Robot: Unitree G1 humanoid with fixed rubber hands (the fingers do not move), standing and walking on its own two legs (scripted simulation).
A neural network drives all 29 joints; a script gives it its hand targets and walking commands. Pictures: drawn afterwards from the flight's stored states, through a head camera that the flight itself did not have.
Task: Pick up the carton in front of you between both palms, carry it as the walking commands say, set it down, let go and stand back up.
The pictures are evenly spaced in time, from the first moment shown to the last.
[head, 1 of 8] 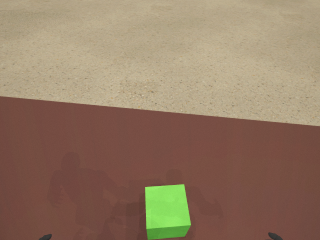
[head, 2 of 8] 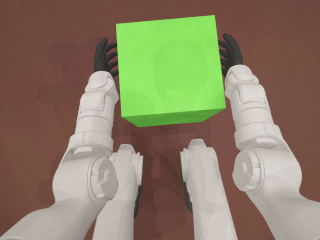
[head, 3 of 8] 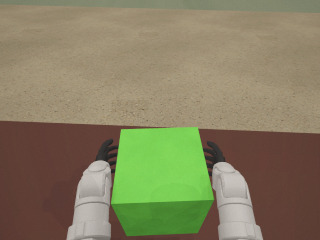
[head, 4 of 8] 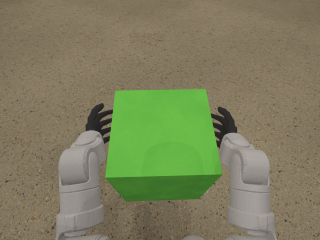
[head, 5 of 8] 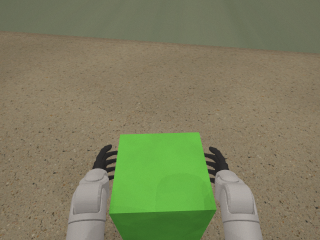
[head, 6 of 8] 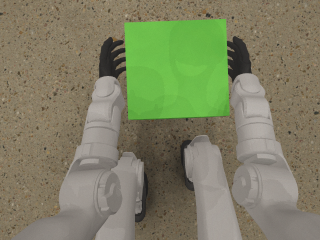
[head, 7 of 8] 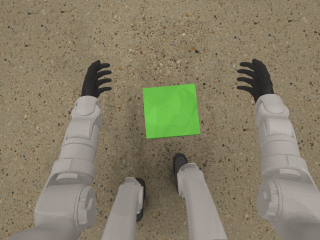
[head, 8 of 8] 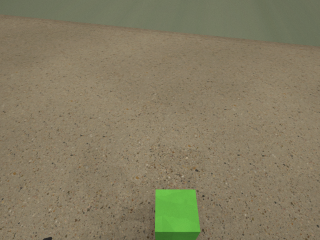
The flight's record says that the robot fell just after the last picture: no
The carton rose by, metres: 0.69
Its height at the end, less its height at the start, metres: -0.08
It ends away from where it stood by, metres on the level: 3.28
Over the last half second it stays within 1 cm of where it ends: yes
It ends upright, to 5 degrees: yes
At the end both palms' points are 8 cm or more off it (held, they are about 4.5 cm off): yes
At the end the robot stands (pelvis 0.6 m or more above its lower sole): yes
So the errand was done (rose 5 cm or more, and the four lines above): yes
